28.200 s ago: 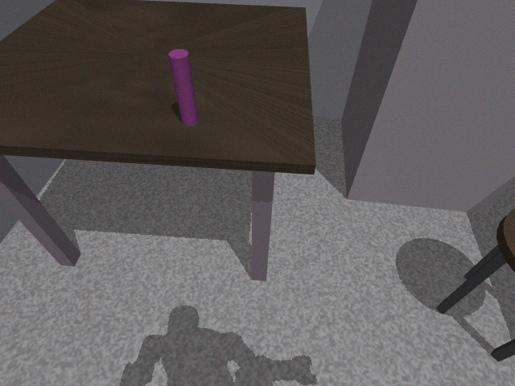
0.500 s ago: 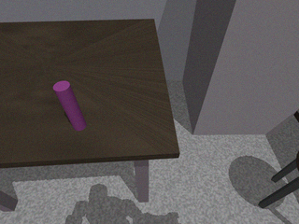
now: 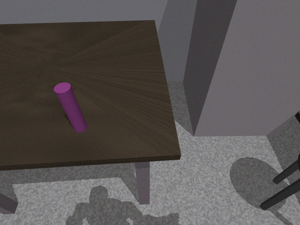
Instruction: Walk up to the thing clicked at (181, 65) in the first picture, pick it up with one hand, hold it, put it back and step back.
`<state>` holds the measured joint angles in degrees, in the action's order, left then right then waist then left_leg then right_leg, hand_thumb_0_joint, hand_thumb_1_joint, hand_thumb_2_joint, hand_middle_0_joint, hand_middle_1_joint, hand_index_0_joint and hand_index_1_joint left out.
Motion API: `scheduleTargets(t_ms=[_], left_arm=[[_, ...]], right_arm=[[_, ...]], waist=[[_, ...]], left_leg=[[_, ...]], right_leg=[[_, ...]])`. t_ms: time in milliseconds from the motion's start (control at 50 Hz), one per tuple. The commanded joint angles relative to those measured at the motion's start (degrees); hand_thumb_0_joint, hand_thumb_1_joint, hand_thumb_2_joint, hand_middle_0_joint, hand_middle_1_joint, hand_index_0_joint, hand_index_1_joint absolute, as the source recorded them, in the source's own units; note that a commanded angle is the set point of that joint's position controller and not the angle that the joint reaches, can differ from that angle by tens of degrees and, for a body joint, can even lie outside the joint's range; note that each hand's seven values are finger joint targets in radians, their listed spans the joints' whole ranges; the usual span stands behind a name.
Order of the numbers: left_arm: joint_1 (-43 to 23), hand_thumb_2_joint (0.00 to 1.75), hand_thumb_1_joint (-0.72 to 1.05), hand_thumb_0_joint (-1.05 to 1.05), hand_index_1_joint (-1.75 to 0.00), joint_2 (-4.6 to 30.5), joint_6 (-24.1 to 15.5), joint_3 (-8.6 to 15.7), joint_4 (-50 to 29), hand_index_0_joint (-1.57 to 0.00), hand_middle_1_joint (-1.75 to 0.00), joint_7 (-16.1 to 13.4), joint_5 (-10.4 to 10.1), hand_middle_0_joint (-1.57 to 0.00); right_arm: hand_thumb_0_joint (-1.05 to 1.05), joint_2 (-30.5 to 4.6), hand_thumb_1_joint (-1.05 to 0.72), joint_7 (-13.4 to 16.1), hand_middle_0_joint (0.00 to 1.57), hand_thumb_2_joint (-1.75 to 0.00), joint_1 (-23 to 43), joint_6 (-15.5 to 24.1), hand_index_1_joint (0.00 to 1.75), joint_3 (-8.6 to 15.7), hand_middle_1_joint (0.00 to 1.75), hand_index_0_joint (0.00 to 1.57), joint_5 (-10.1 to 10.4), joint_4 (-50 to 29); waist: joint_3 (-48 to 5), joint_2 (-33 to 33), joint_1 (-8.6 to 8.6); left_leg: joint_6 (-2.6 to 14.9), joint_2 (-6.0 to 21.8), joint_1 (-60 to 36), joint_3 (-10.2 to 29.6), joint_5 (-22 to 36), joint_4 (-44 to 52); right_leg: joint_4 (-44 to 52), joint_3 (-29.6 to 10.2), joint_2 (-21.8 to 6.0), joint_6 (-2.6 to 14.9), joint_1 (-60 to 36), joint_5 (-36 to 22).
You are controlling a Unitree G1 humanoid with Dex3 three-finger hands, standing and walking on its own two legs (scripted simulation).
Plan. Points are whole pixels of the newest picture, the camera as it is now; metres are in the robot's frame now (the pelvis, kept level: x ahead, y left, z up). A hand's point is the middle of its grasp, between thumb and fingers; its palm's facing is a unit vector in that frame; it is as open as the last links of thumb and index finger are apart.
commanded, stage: stand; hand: left
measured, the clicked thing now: (72, 109) +0.44 +0.23 +0.05
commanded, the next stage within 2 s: step back in 0.52 s
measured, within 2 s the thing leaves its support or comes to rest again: neither
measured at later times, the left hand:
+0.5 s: hand out of the picture +0.07 +0.25 -0.16, palm faces -0.03 -0.94 -0.35, open 7.4 cm
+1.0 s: hand out of the picture +0.06 +0.32 -0.18, palm faces -0.07 -0.93 -0.35, open 7.4 cm
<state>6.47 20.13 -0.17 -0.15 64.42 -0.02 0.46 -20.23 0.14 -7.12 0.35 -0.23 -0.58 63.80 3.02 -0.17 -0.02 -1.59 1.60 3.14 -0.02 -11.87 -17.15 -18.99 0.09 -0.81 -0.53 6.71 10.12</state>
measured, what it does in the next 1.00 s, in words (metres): walks backwards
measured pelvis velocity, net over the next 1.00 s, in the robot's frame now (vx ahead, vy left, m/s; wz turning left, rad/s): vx -0.09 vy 0.06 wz -0.02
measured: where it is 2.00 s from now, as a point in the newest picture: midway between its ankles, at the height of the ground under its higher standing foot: outside the picture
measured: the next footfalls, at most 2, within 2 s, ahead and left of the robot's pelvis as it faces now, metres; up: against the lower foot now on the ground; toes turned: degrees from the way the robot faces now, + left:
right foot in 1.30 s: -0.14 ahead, -0.07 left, +0.00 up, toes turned -3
left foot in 1.66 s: -0.23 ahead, +0.16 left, +0.00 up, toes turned -3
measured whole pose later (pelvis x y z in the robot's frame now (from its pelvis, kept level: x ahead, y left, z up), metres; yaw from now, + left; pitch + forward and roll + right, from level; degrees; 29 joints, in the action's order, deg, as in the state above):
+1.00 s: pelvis -0.09 +0.06 -0.02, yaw -1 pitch -1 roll -1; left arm 1.3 23.8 4.3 3.1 51.0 -1.7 0.6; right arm -20.4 0.5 -9.6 -2.0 2.9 -1.6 54.0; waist 12.0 3.9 1.6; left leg 2.7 -0.8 14.9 -0.1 -18.2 -34.5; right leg -65.3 -10.1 7.6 0.3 28.1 29.0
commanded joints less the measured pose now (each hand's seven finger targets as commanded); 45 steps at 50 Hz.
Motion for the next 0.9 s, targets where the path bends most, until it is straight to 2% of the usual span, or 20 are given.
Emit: scheduleTargets(t_ms=[0,480,500,520,560,600,620,640,660,680,700,720,740,760,780,800,820,840,860,880], left_arm=[[-1.58,0.90,0.90,0.00,-0.30,12.46,-1.42,2.35,-3.23,-0.20,-0.30,-0.57,-0.05,-0.20],[-1.59,0.90,0.90,0.00,-0.30,12.64,-1.65,2.33,-3.37,-0.20,-0.30,-0.62,-0.13,-0.20],[-2.16,0.90,0.90,0.00,-0.30,16.04,-0.91,5.06,-5.11,-0.20,-0.30,-0.77,-0.90,-0.20],[-1.70,0.90,0.90,0.00,-0.30,16.04,-0.62,5.26,-5.95,-0.20,-0.30,-0.94,-1.10,-0.20],[-1.41,0.90,0.90,0.00,-0.30,15.85,-0.19,5.64,-7.48,-0.20,-0.30,-1.09,-1.11,-0.20],[-2.24,0.90,0.90,0.00,-0.30,16.26,0.32,5.94,-9.39,-0.20,-0.30,-1.05,-0.82,-0.20],[-3.05,0.90,0.90,0.00,-0.30,16.93,0.64,6.26,-10.19,-0.20,-0.30,-1.03,-0.73,-0.20],[-4.42,0.90,0.90,0.00,-0.30,17.64,0.92,6.39,-11.42,-0.20,-0.30,-1.14,-0.20,-0.20],[-5.25,0.90,0.90,0.00,-0.30,17.94,1.07,6.47,-12.50,-0.20,-0.30,-1.23,0.52,-0.20],[-6.26,0.90,0.90,0.00,-0.30,18.43,1.11,6.68,-13.49,-0.20,-0.30,-1.16,1.08,-0.20],[-8.39,0.90,0.90,0.00,-0.30,18.16,1.16,6.52,-14.82,-0.20,-0.30,-1.27,1.36,-0.20],[-9.47,0.90,0.90,0.00,-0.30,17.12,1.29,6.10,-15.51,-0.20,-0.30,-1.30,1.36,-0.20],[-9.71,0.90,0.90,0.00,-0.30,16.74,1.39,5.93,-16.35,-0.20,-0.30,-1.44,1.54,-0.20],[-9.67,0.90,0.90,0.00,-0.30,16.63,1.77,5.72,-16.73,-0.20,-0.30,-1.42,1.29,-0.20],[-9.58,0.90,0.90,0.00,-0.30,15.94,2.36,5.45,-17.18,-0.20,-0.30,-1.23,0.76,-0.20],[-7.54,0.90,0.90,0.00,-0.30,13.67,2.97,5.13,-17.85,-0.20,-0.30,-1.10,0.25,-0.20],[-5.84,0.90,0.90,0.00,-0.30,10.65,3.28,4.64,-18.49,-0.20,-0.30,-1.40,-0.11,-0.20],[-5.36,0.90,0.90,0.00,-0.30,12.16,3.61,5.26,-18.17,-0.20,-0.30,-2.17,0.59,-0.20],[-6.33,0.90,0.90,0.00,-0.30,13.28,3.74,5.71,-17.19,-0.20,-0.30,-2.55,0.79,-0.20],[-5.11,0.90,0.90,0.00,-0.30,13.67,3.69,5.69,-16.74,-0.20,-0.30,-2.73,0.55,-0.20]], right_arm=[[0.00,-12.09,-0.90,0.55,0.20,-0.90,1.36,1.14,0.30,2.57,0.30,0.20,0.02,-3.20],[0.00,-11.76,-0.90,0.31,0.20,-0.90,0.89,0.87,0.30,2.61,0.30,0.20,-0.07,-2.98],[0.00,-15.13,-0.90,0.24,0.20,-0.90,2.69,0.04,0.30,4.19,0.30,0.20,0.38,-3.66],[0.00,-14.19,-0.90,0.29,0.20,-0.90,1.46,-0.22,0.30,4.17,0.30,0.20,0.88,-4.58],[0.00,-14.08,-0.90,0.28,0.20,-0.90,0.68,-0.64,0.30,4.73,0.30,0.20,1.28,-5.79],[0.00,-13.44,-0.90,0.28,0.20,-0.90,0.04,-1.19,0.30,5.07,0.30,0.20,1.30,-7.16],[0.00,-12.90,-0.90,0.27,0.20,-0.90,-0.35,-1.59,0.30,5.10,0.30,0.20,1.35,-7.46],[0.00,-12.69,-0.90,0.18,0.20,-0.90,-0.81,-2.10,0.30,5.48,0.30,0.20,1.12,-8.07],[0.00,-12.46,-0.90,0.08,0.20,-0.90,-1.49,-2.64,0.30,5.78,0.30,0.20,0.90,-8.73],[0.00,-12.33,-0.90,-0.12,0.20,-0.90,-3.12,-3.13,0.30,5.87,0.30,0.20,0.63,-9.13],[0.00,-12.51,-0.90,-0.36,0.20,-0.90,-4.62,-3.25,0.30,6.10,0.30,0.20,0.88,-9.75],[0.00,-12.63,-0.90,-0.46,0.20,-0.90,-5.64,-3.09,0.30,6.28,0.30,0.20,1.04,-9.62],[0.00,-12.64,-0.90,-0.38,0.20,-0.90,-7.10,-2.81,0.30,6.42,0.30,0.20,1.08,-9.96],[0.00,-13.00,-0.90,-0.30,0.20,-0.90,-8.19,-2.43,0.30,6.70,0.30,0.20,0.54,-9.75],[0.00,-12.63,-0.90,-0.22,0.20,-0.90,-9.32,-1.98,0.30,6.82,0.30,0.20,-0.22,-9.21],[0.00,-14.67,-0.90,-0.04,0.20,-0.90,-7.77,-1.60,0.30,7.34,0.30,0.20,-1.08,-10.16],[0.00,-19.96,-0.90,0.00,0.20,-0.90,-5.62,-1.14,0.30,8.49,0.30,0.20,-2.38,-11.59],[0.00,-23.12,-0.90,0.09,0.20,-0.90,-3.98,-0.96,0.30,8.97,0.30,0.20,-1.70,-12.97],[0.00,-22.66,-0.90,0.29,0.20,-0.90,-2.92,-0.83,0.30,8.88,0.30,0.20,-1.38,-13.93],[0.00,-20.20,-0.90,0.91,0.20,-0.90,-0.25,-0.64,0.30,8.39,0.30,0.20,-1.25,-14.51]], waist=[[-4.18,-0.33,-0.24],[-3.54,0.01,0.11],[2.11,0.14,-0.50],[-0.02,0.17,-0.19],[-5.04,1.27,0.05],[-8.20,3.86,0.26],[-7.82,5.50,0.09],[-6.99,8.60,0.22],[-6.10,11.27,0.11],[-4.97,11.96,0.48],[-4.42,12.63,1.98],[-4.75,11.67,2.30],[-5.54,11.46,2.88],[-6.34,9.98,3.04],[-5.70,7.02,3.63],[-4.95,-2.07,2.49],[-3.33,-13.88,0.87],[-4.68,-10.96,1.77],[-5.23,-9.91,2.60],[-4.99,-6.78,1.17]], left_leg=[[2.20,6.13,1.12,4.11,10.18,2.62],[2.30,5.91,1.85,3.91,6.89,2.50],[3.94,4.94,5.73,4.20,15.48,-3.54],[4.11,4.85,5.53,3.32,18.51,-5.76],[5.10,4.13,4.53,2.53,20.00,-10.53],[4.69,1.79,4.28,1.01,15.15,-16.31],[4.15,-0.40,5.45,0.24,10.19,-20.35],[4.10,-2.73,6.84,-0.41,-1.22,-25.99],[4.50,-4.04,9.38,0.99,-16.29,-32.63],[4.98,-2.91,9.13,3.62,-21.47,-37.31],[5.48,-1.65,9.21,5.66,-21.50,-37.02],[5.19,-1.94,9.08,5.09,-19.21,-35.63],[4.60,-1.72,10.57,3.87,-15.33,-29.09],[4.15,-1.86,8.71,2.36,-10.19,-22.45],[3.73,-2.17,7.47,0.40,-2.65,-13.21],[4.74,3.06,7.64,8.44,8.96,-4.87],[7.79,13.60,3.96,23.69,24.87,-1.86],[14.13,19.26,8.08,26.13,31.44,-3.29],[15.64,20.08,9.12,28.44,31.15,-2.84],[15.46,17.75,5.84,22.87,31.44,-5.57]], right_leg=[[1.58,-4.70,-6.63,2.10,-1.91,-11.53],[2.66,-5.58,-6.68,2.12,-1.56,-9.57],[-2.16,-6.01,-5.90,2.38,2.56,-19.60],[-3.74,-5.48,-6.23,3.30,1.38,-22.65],[-6.23,-5.96,-6.97,5.40,0.44,-24.80],[-5.20,-9.18,-10.23,8.40,1.63,-24.94],[-4.25,-11.23,-12.45,10.40,3.47,-24.52],[-2.79,-14.14,-15.64,12.87,5.82,-22.93],[-2.09,-16.64,-18.70,15.41,7.51,-22.08],[-2.49,-16.65,-20.01,16.54,11.80,-19.92],[-3.83,-15.42,-19.18,15.89,13.39,-19.26],[-6.04,-13.45,-17.21,14.73,13.66,-19.79],[-8.64,-12.04,-15.57,12.77,10.17,-20.68],[-11.85,-10.87,-13.77,10.81,10.33,-18.90],[-15.56,-9.01,-11.04,8.82,10.72,-13.62],[-22.74,-6.63,-4.64,6.21,11.97,-5.22],[-32.63,-4.76,6.08,2.92,22.16,19.99],[-40.89,-10.47,7.52,2.01,20.34,27.77],[-46.77,-13.67,8.51,1.95,19.53,28.35],[-50.02,-14.45,7.75,1.93,22.46,24.77]])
